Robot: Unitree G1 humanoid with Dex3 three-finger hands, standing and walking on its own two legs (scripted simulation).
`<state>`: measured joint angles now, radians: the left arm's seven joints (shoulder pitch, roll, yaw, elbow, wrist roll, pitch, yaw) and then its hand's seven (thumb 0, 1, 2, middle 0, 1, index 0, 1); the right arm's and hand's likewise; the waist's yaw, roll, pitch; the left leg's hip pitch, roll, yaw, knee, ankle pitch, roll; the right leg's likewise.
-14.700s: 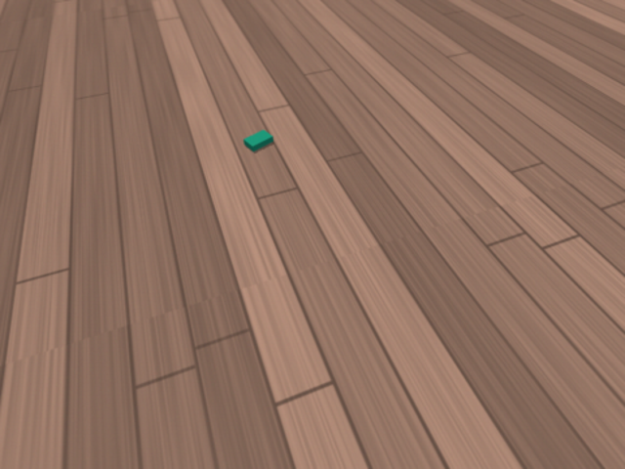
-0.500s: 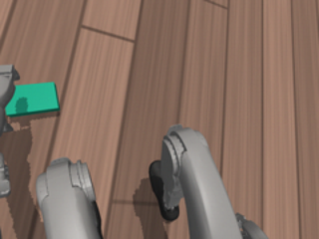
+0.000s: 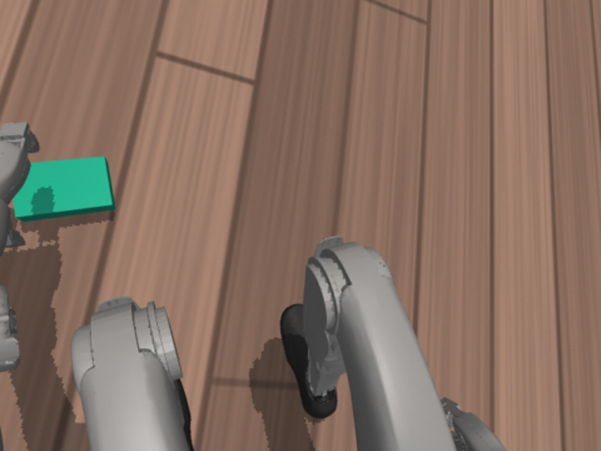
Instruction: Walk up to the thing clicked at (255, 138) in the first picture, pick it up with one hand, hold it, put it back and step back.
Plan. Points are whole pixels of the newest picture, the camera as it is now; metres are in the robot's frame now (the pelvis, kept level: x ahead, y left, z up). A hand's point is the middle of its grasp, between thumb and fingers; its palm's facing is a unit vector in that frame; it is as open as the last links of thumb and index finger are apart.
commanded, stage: rise first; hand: left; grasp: from above
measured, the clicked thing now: (65, 188) +0.52 +0.23 -0.31
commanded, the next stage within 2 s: approach in 0.24 s
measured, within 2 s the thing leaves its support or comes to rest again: neither
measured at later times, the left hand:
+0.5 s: hand (4, 199) +0.47 +0.27 -0.19, palm faces -0.47 -0.02 -0.88, open 13.3 cm
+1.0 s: hand (42, 176) +0.50 +0.23 -0.18, palm faces -0.49 -0.01 -0.87, open 13.9 cm
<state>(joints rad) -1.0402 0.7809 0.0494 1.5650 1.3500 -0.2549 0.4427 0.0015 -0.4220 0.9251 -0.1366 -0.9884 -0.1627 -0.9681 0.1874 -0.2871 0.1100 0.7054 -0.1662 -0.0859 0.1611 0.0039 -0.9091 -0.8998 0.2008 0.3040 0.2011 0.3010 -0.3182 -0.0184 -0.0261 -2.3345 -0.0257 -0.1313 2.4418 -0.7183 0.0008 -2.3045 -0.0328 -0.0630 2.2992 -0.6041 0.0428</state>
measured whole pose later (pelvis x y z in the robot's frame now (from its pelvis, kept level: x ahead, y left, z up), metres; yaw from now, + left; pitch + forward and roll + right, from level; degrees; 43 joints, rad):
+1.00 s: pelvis +0.00 +0.00 +0.00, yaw +0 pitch +35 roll -8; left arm -1.09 0.72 0.05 1.59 1.27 -0.09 0.42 0.00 -0.49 0.99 -0.09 -1.01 -0.11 -1.00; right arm 0.23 -0.30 0.15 0.67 -0.14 -0.08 0.17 0.00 -0.90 -0.89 0.20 0.30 0.20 0.30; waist -0.37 0.02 0.01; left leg -2.33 -0.01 -0.13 2.43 -0.72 0.00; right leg -2.32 -0.02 -0.06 2.29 -0.59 0.04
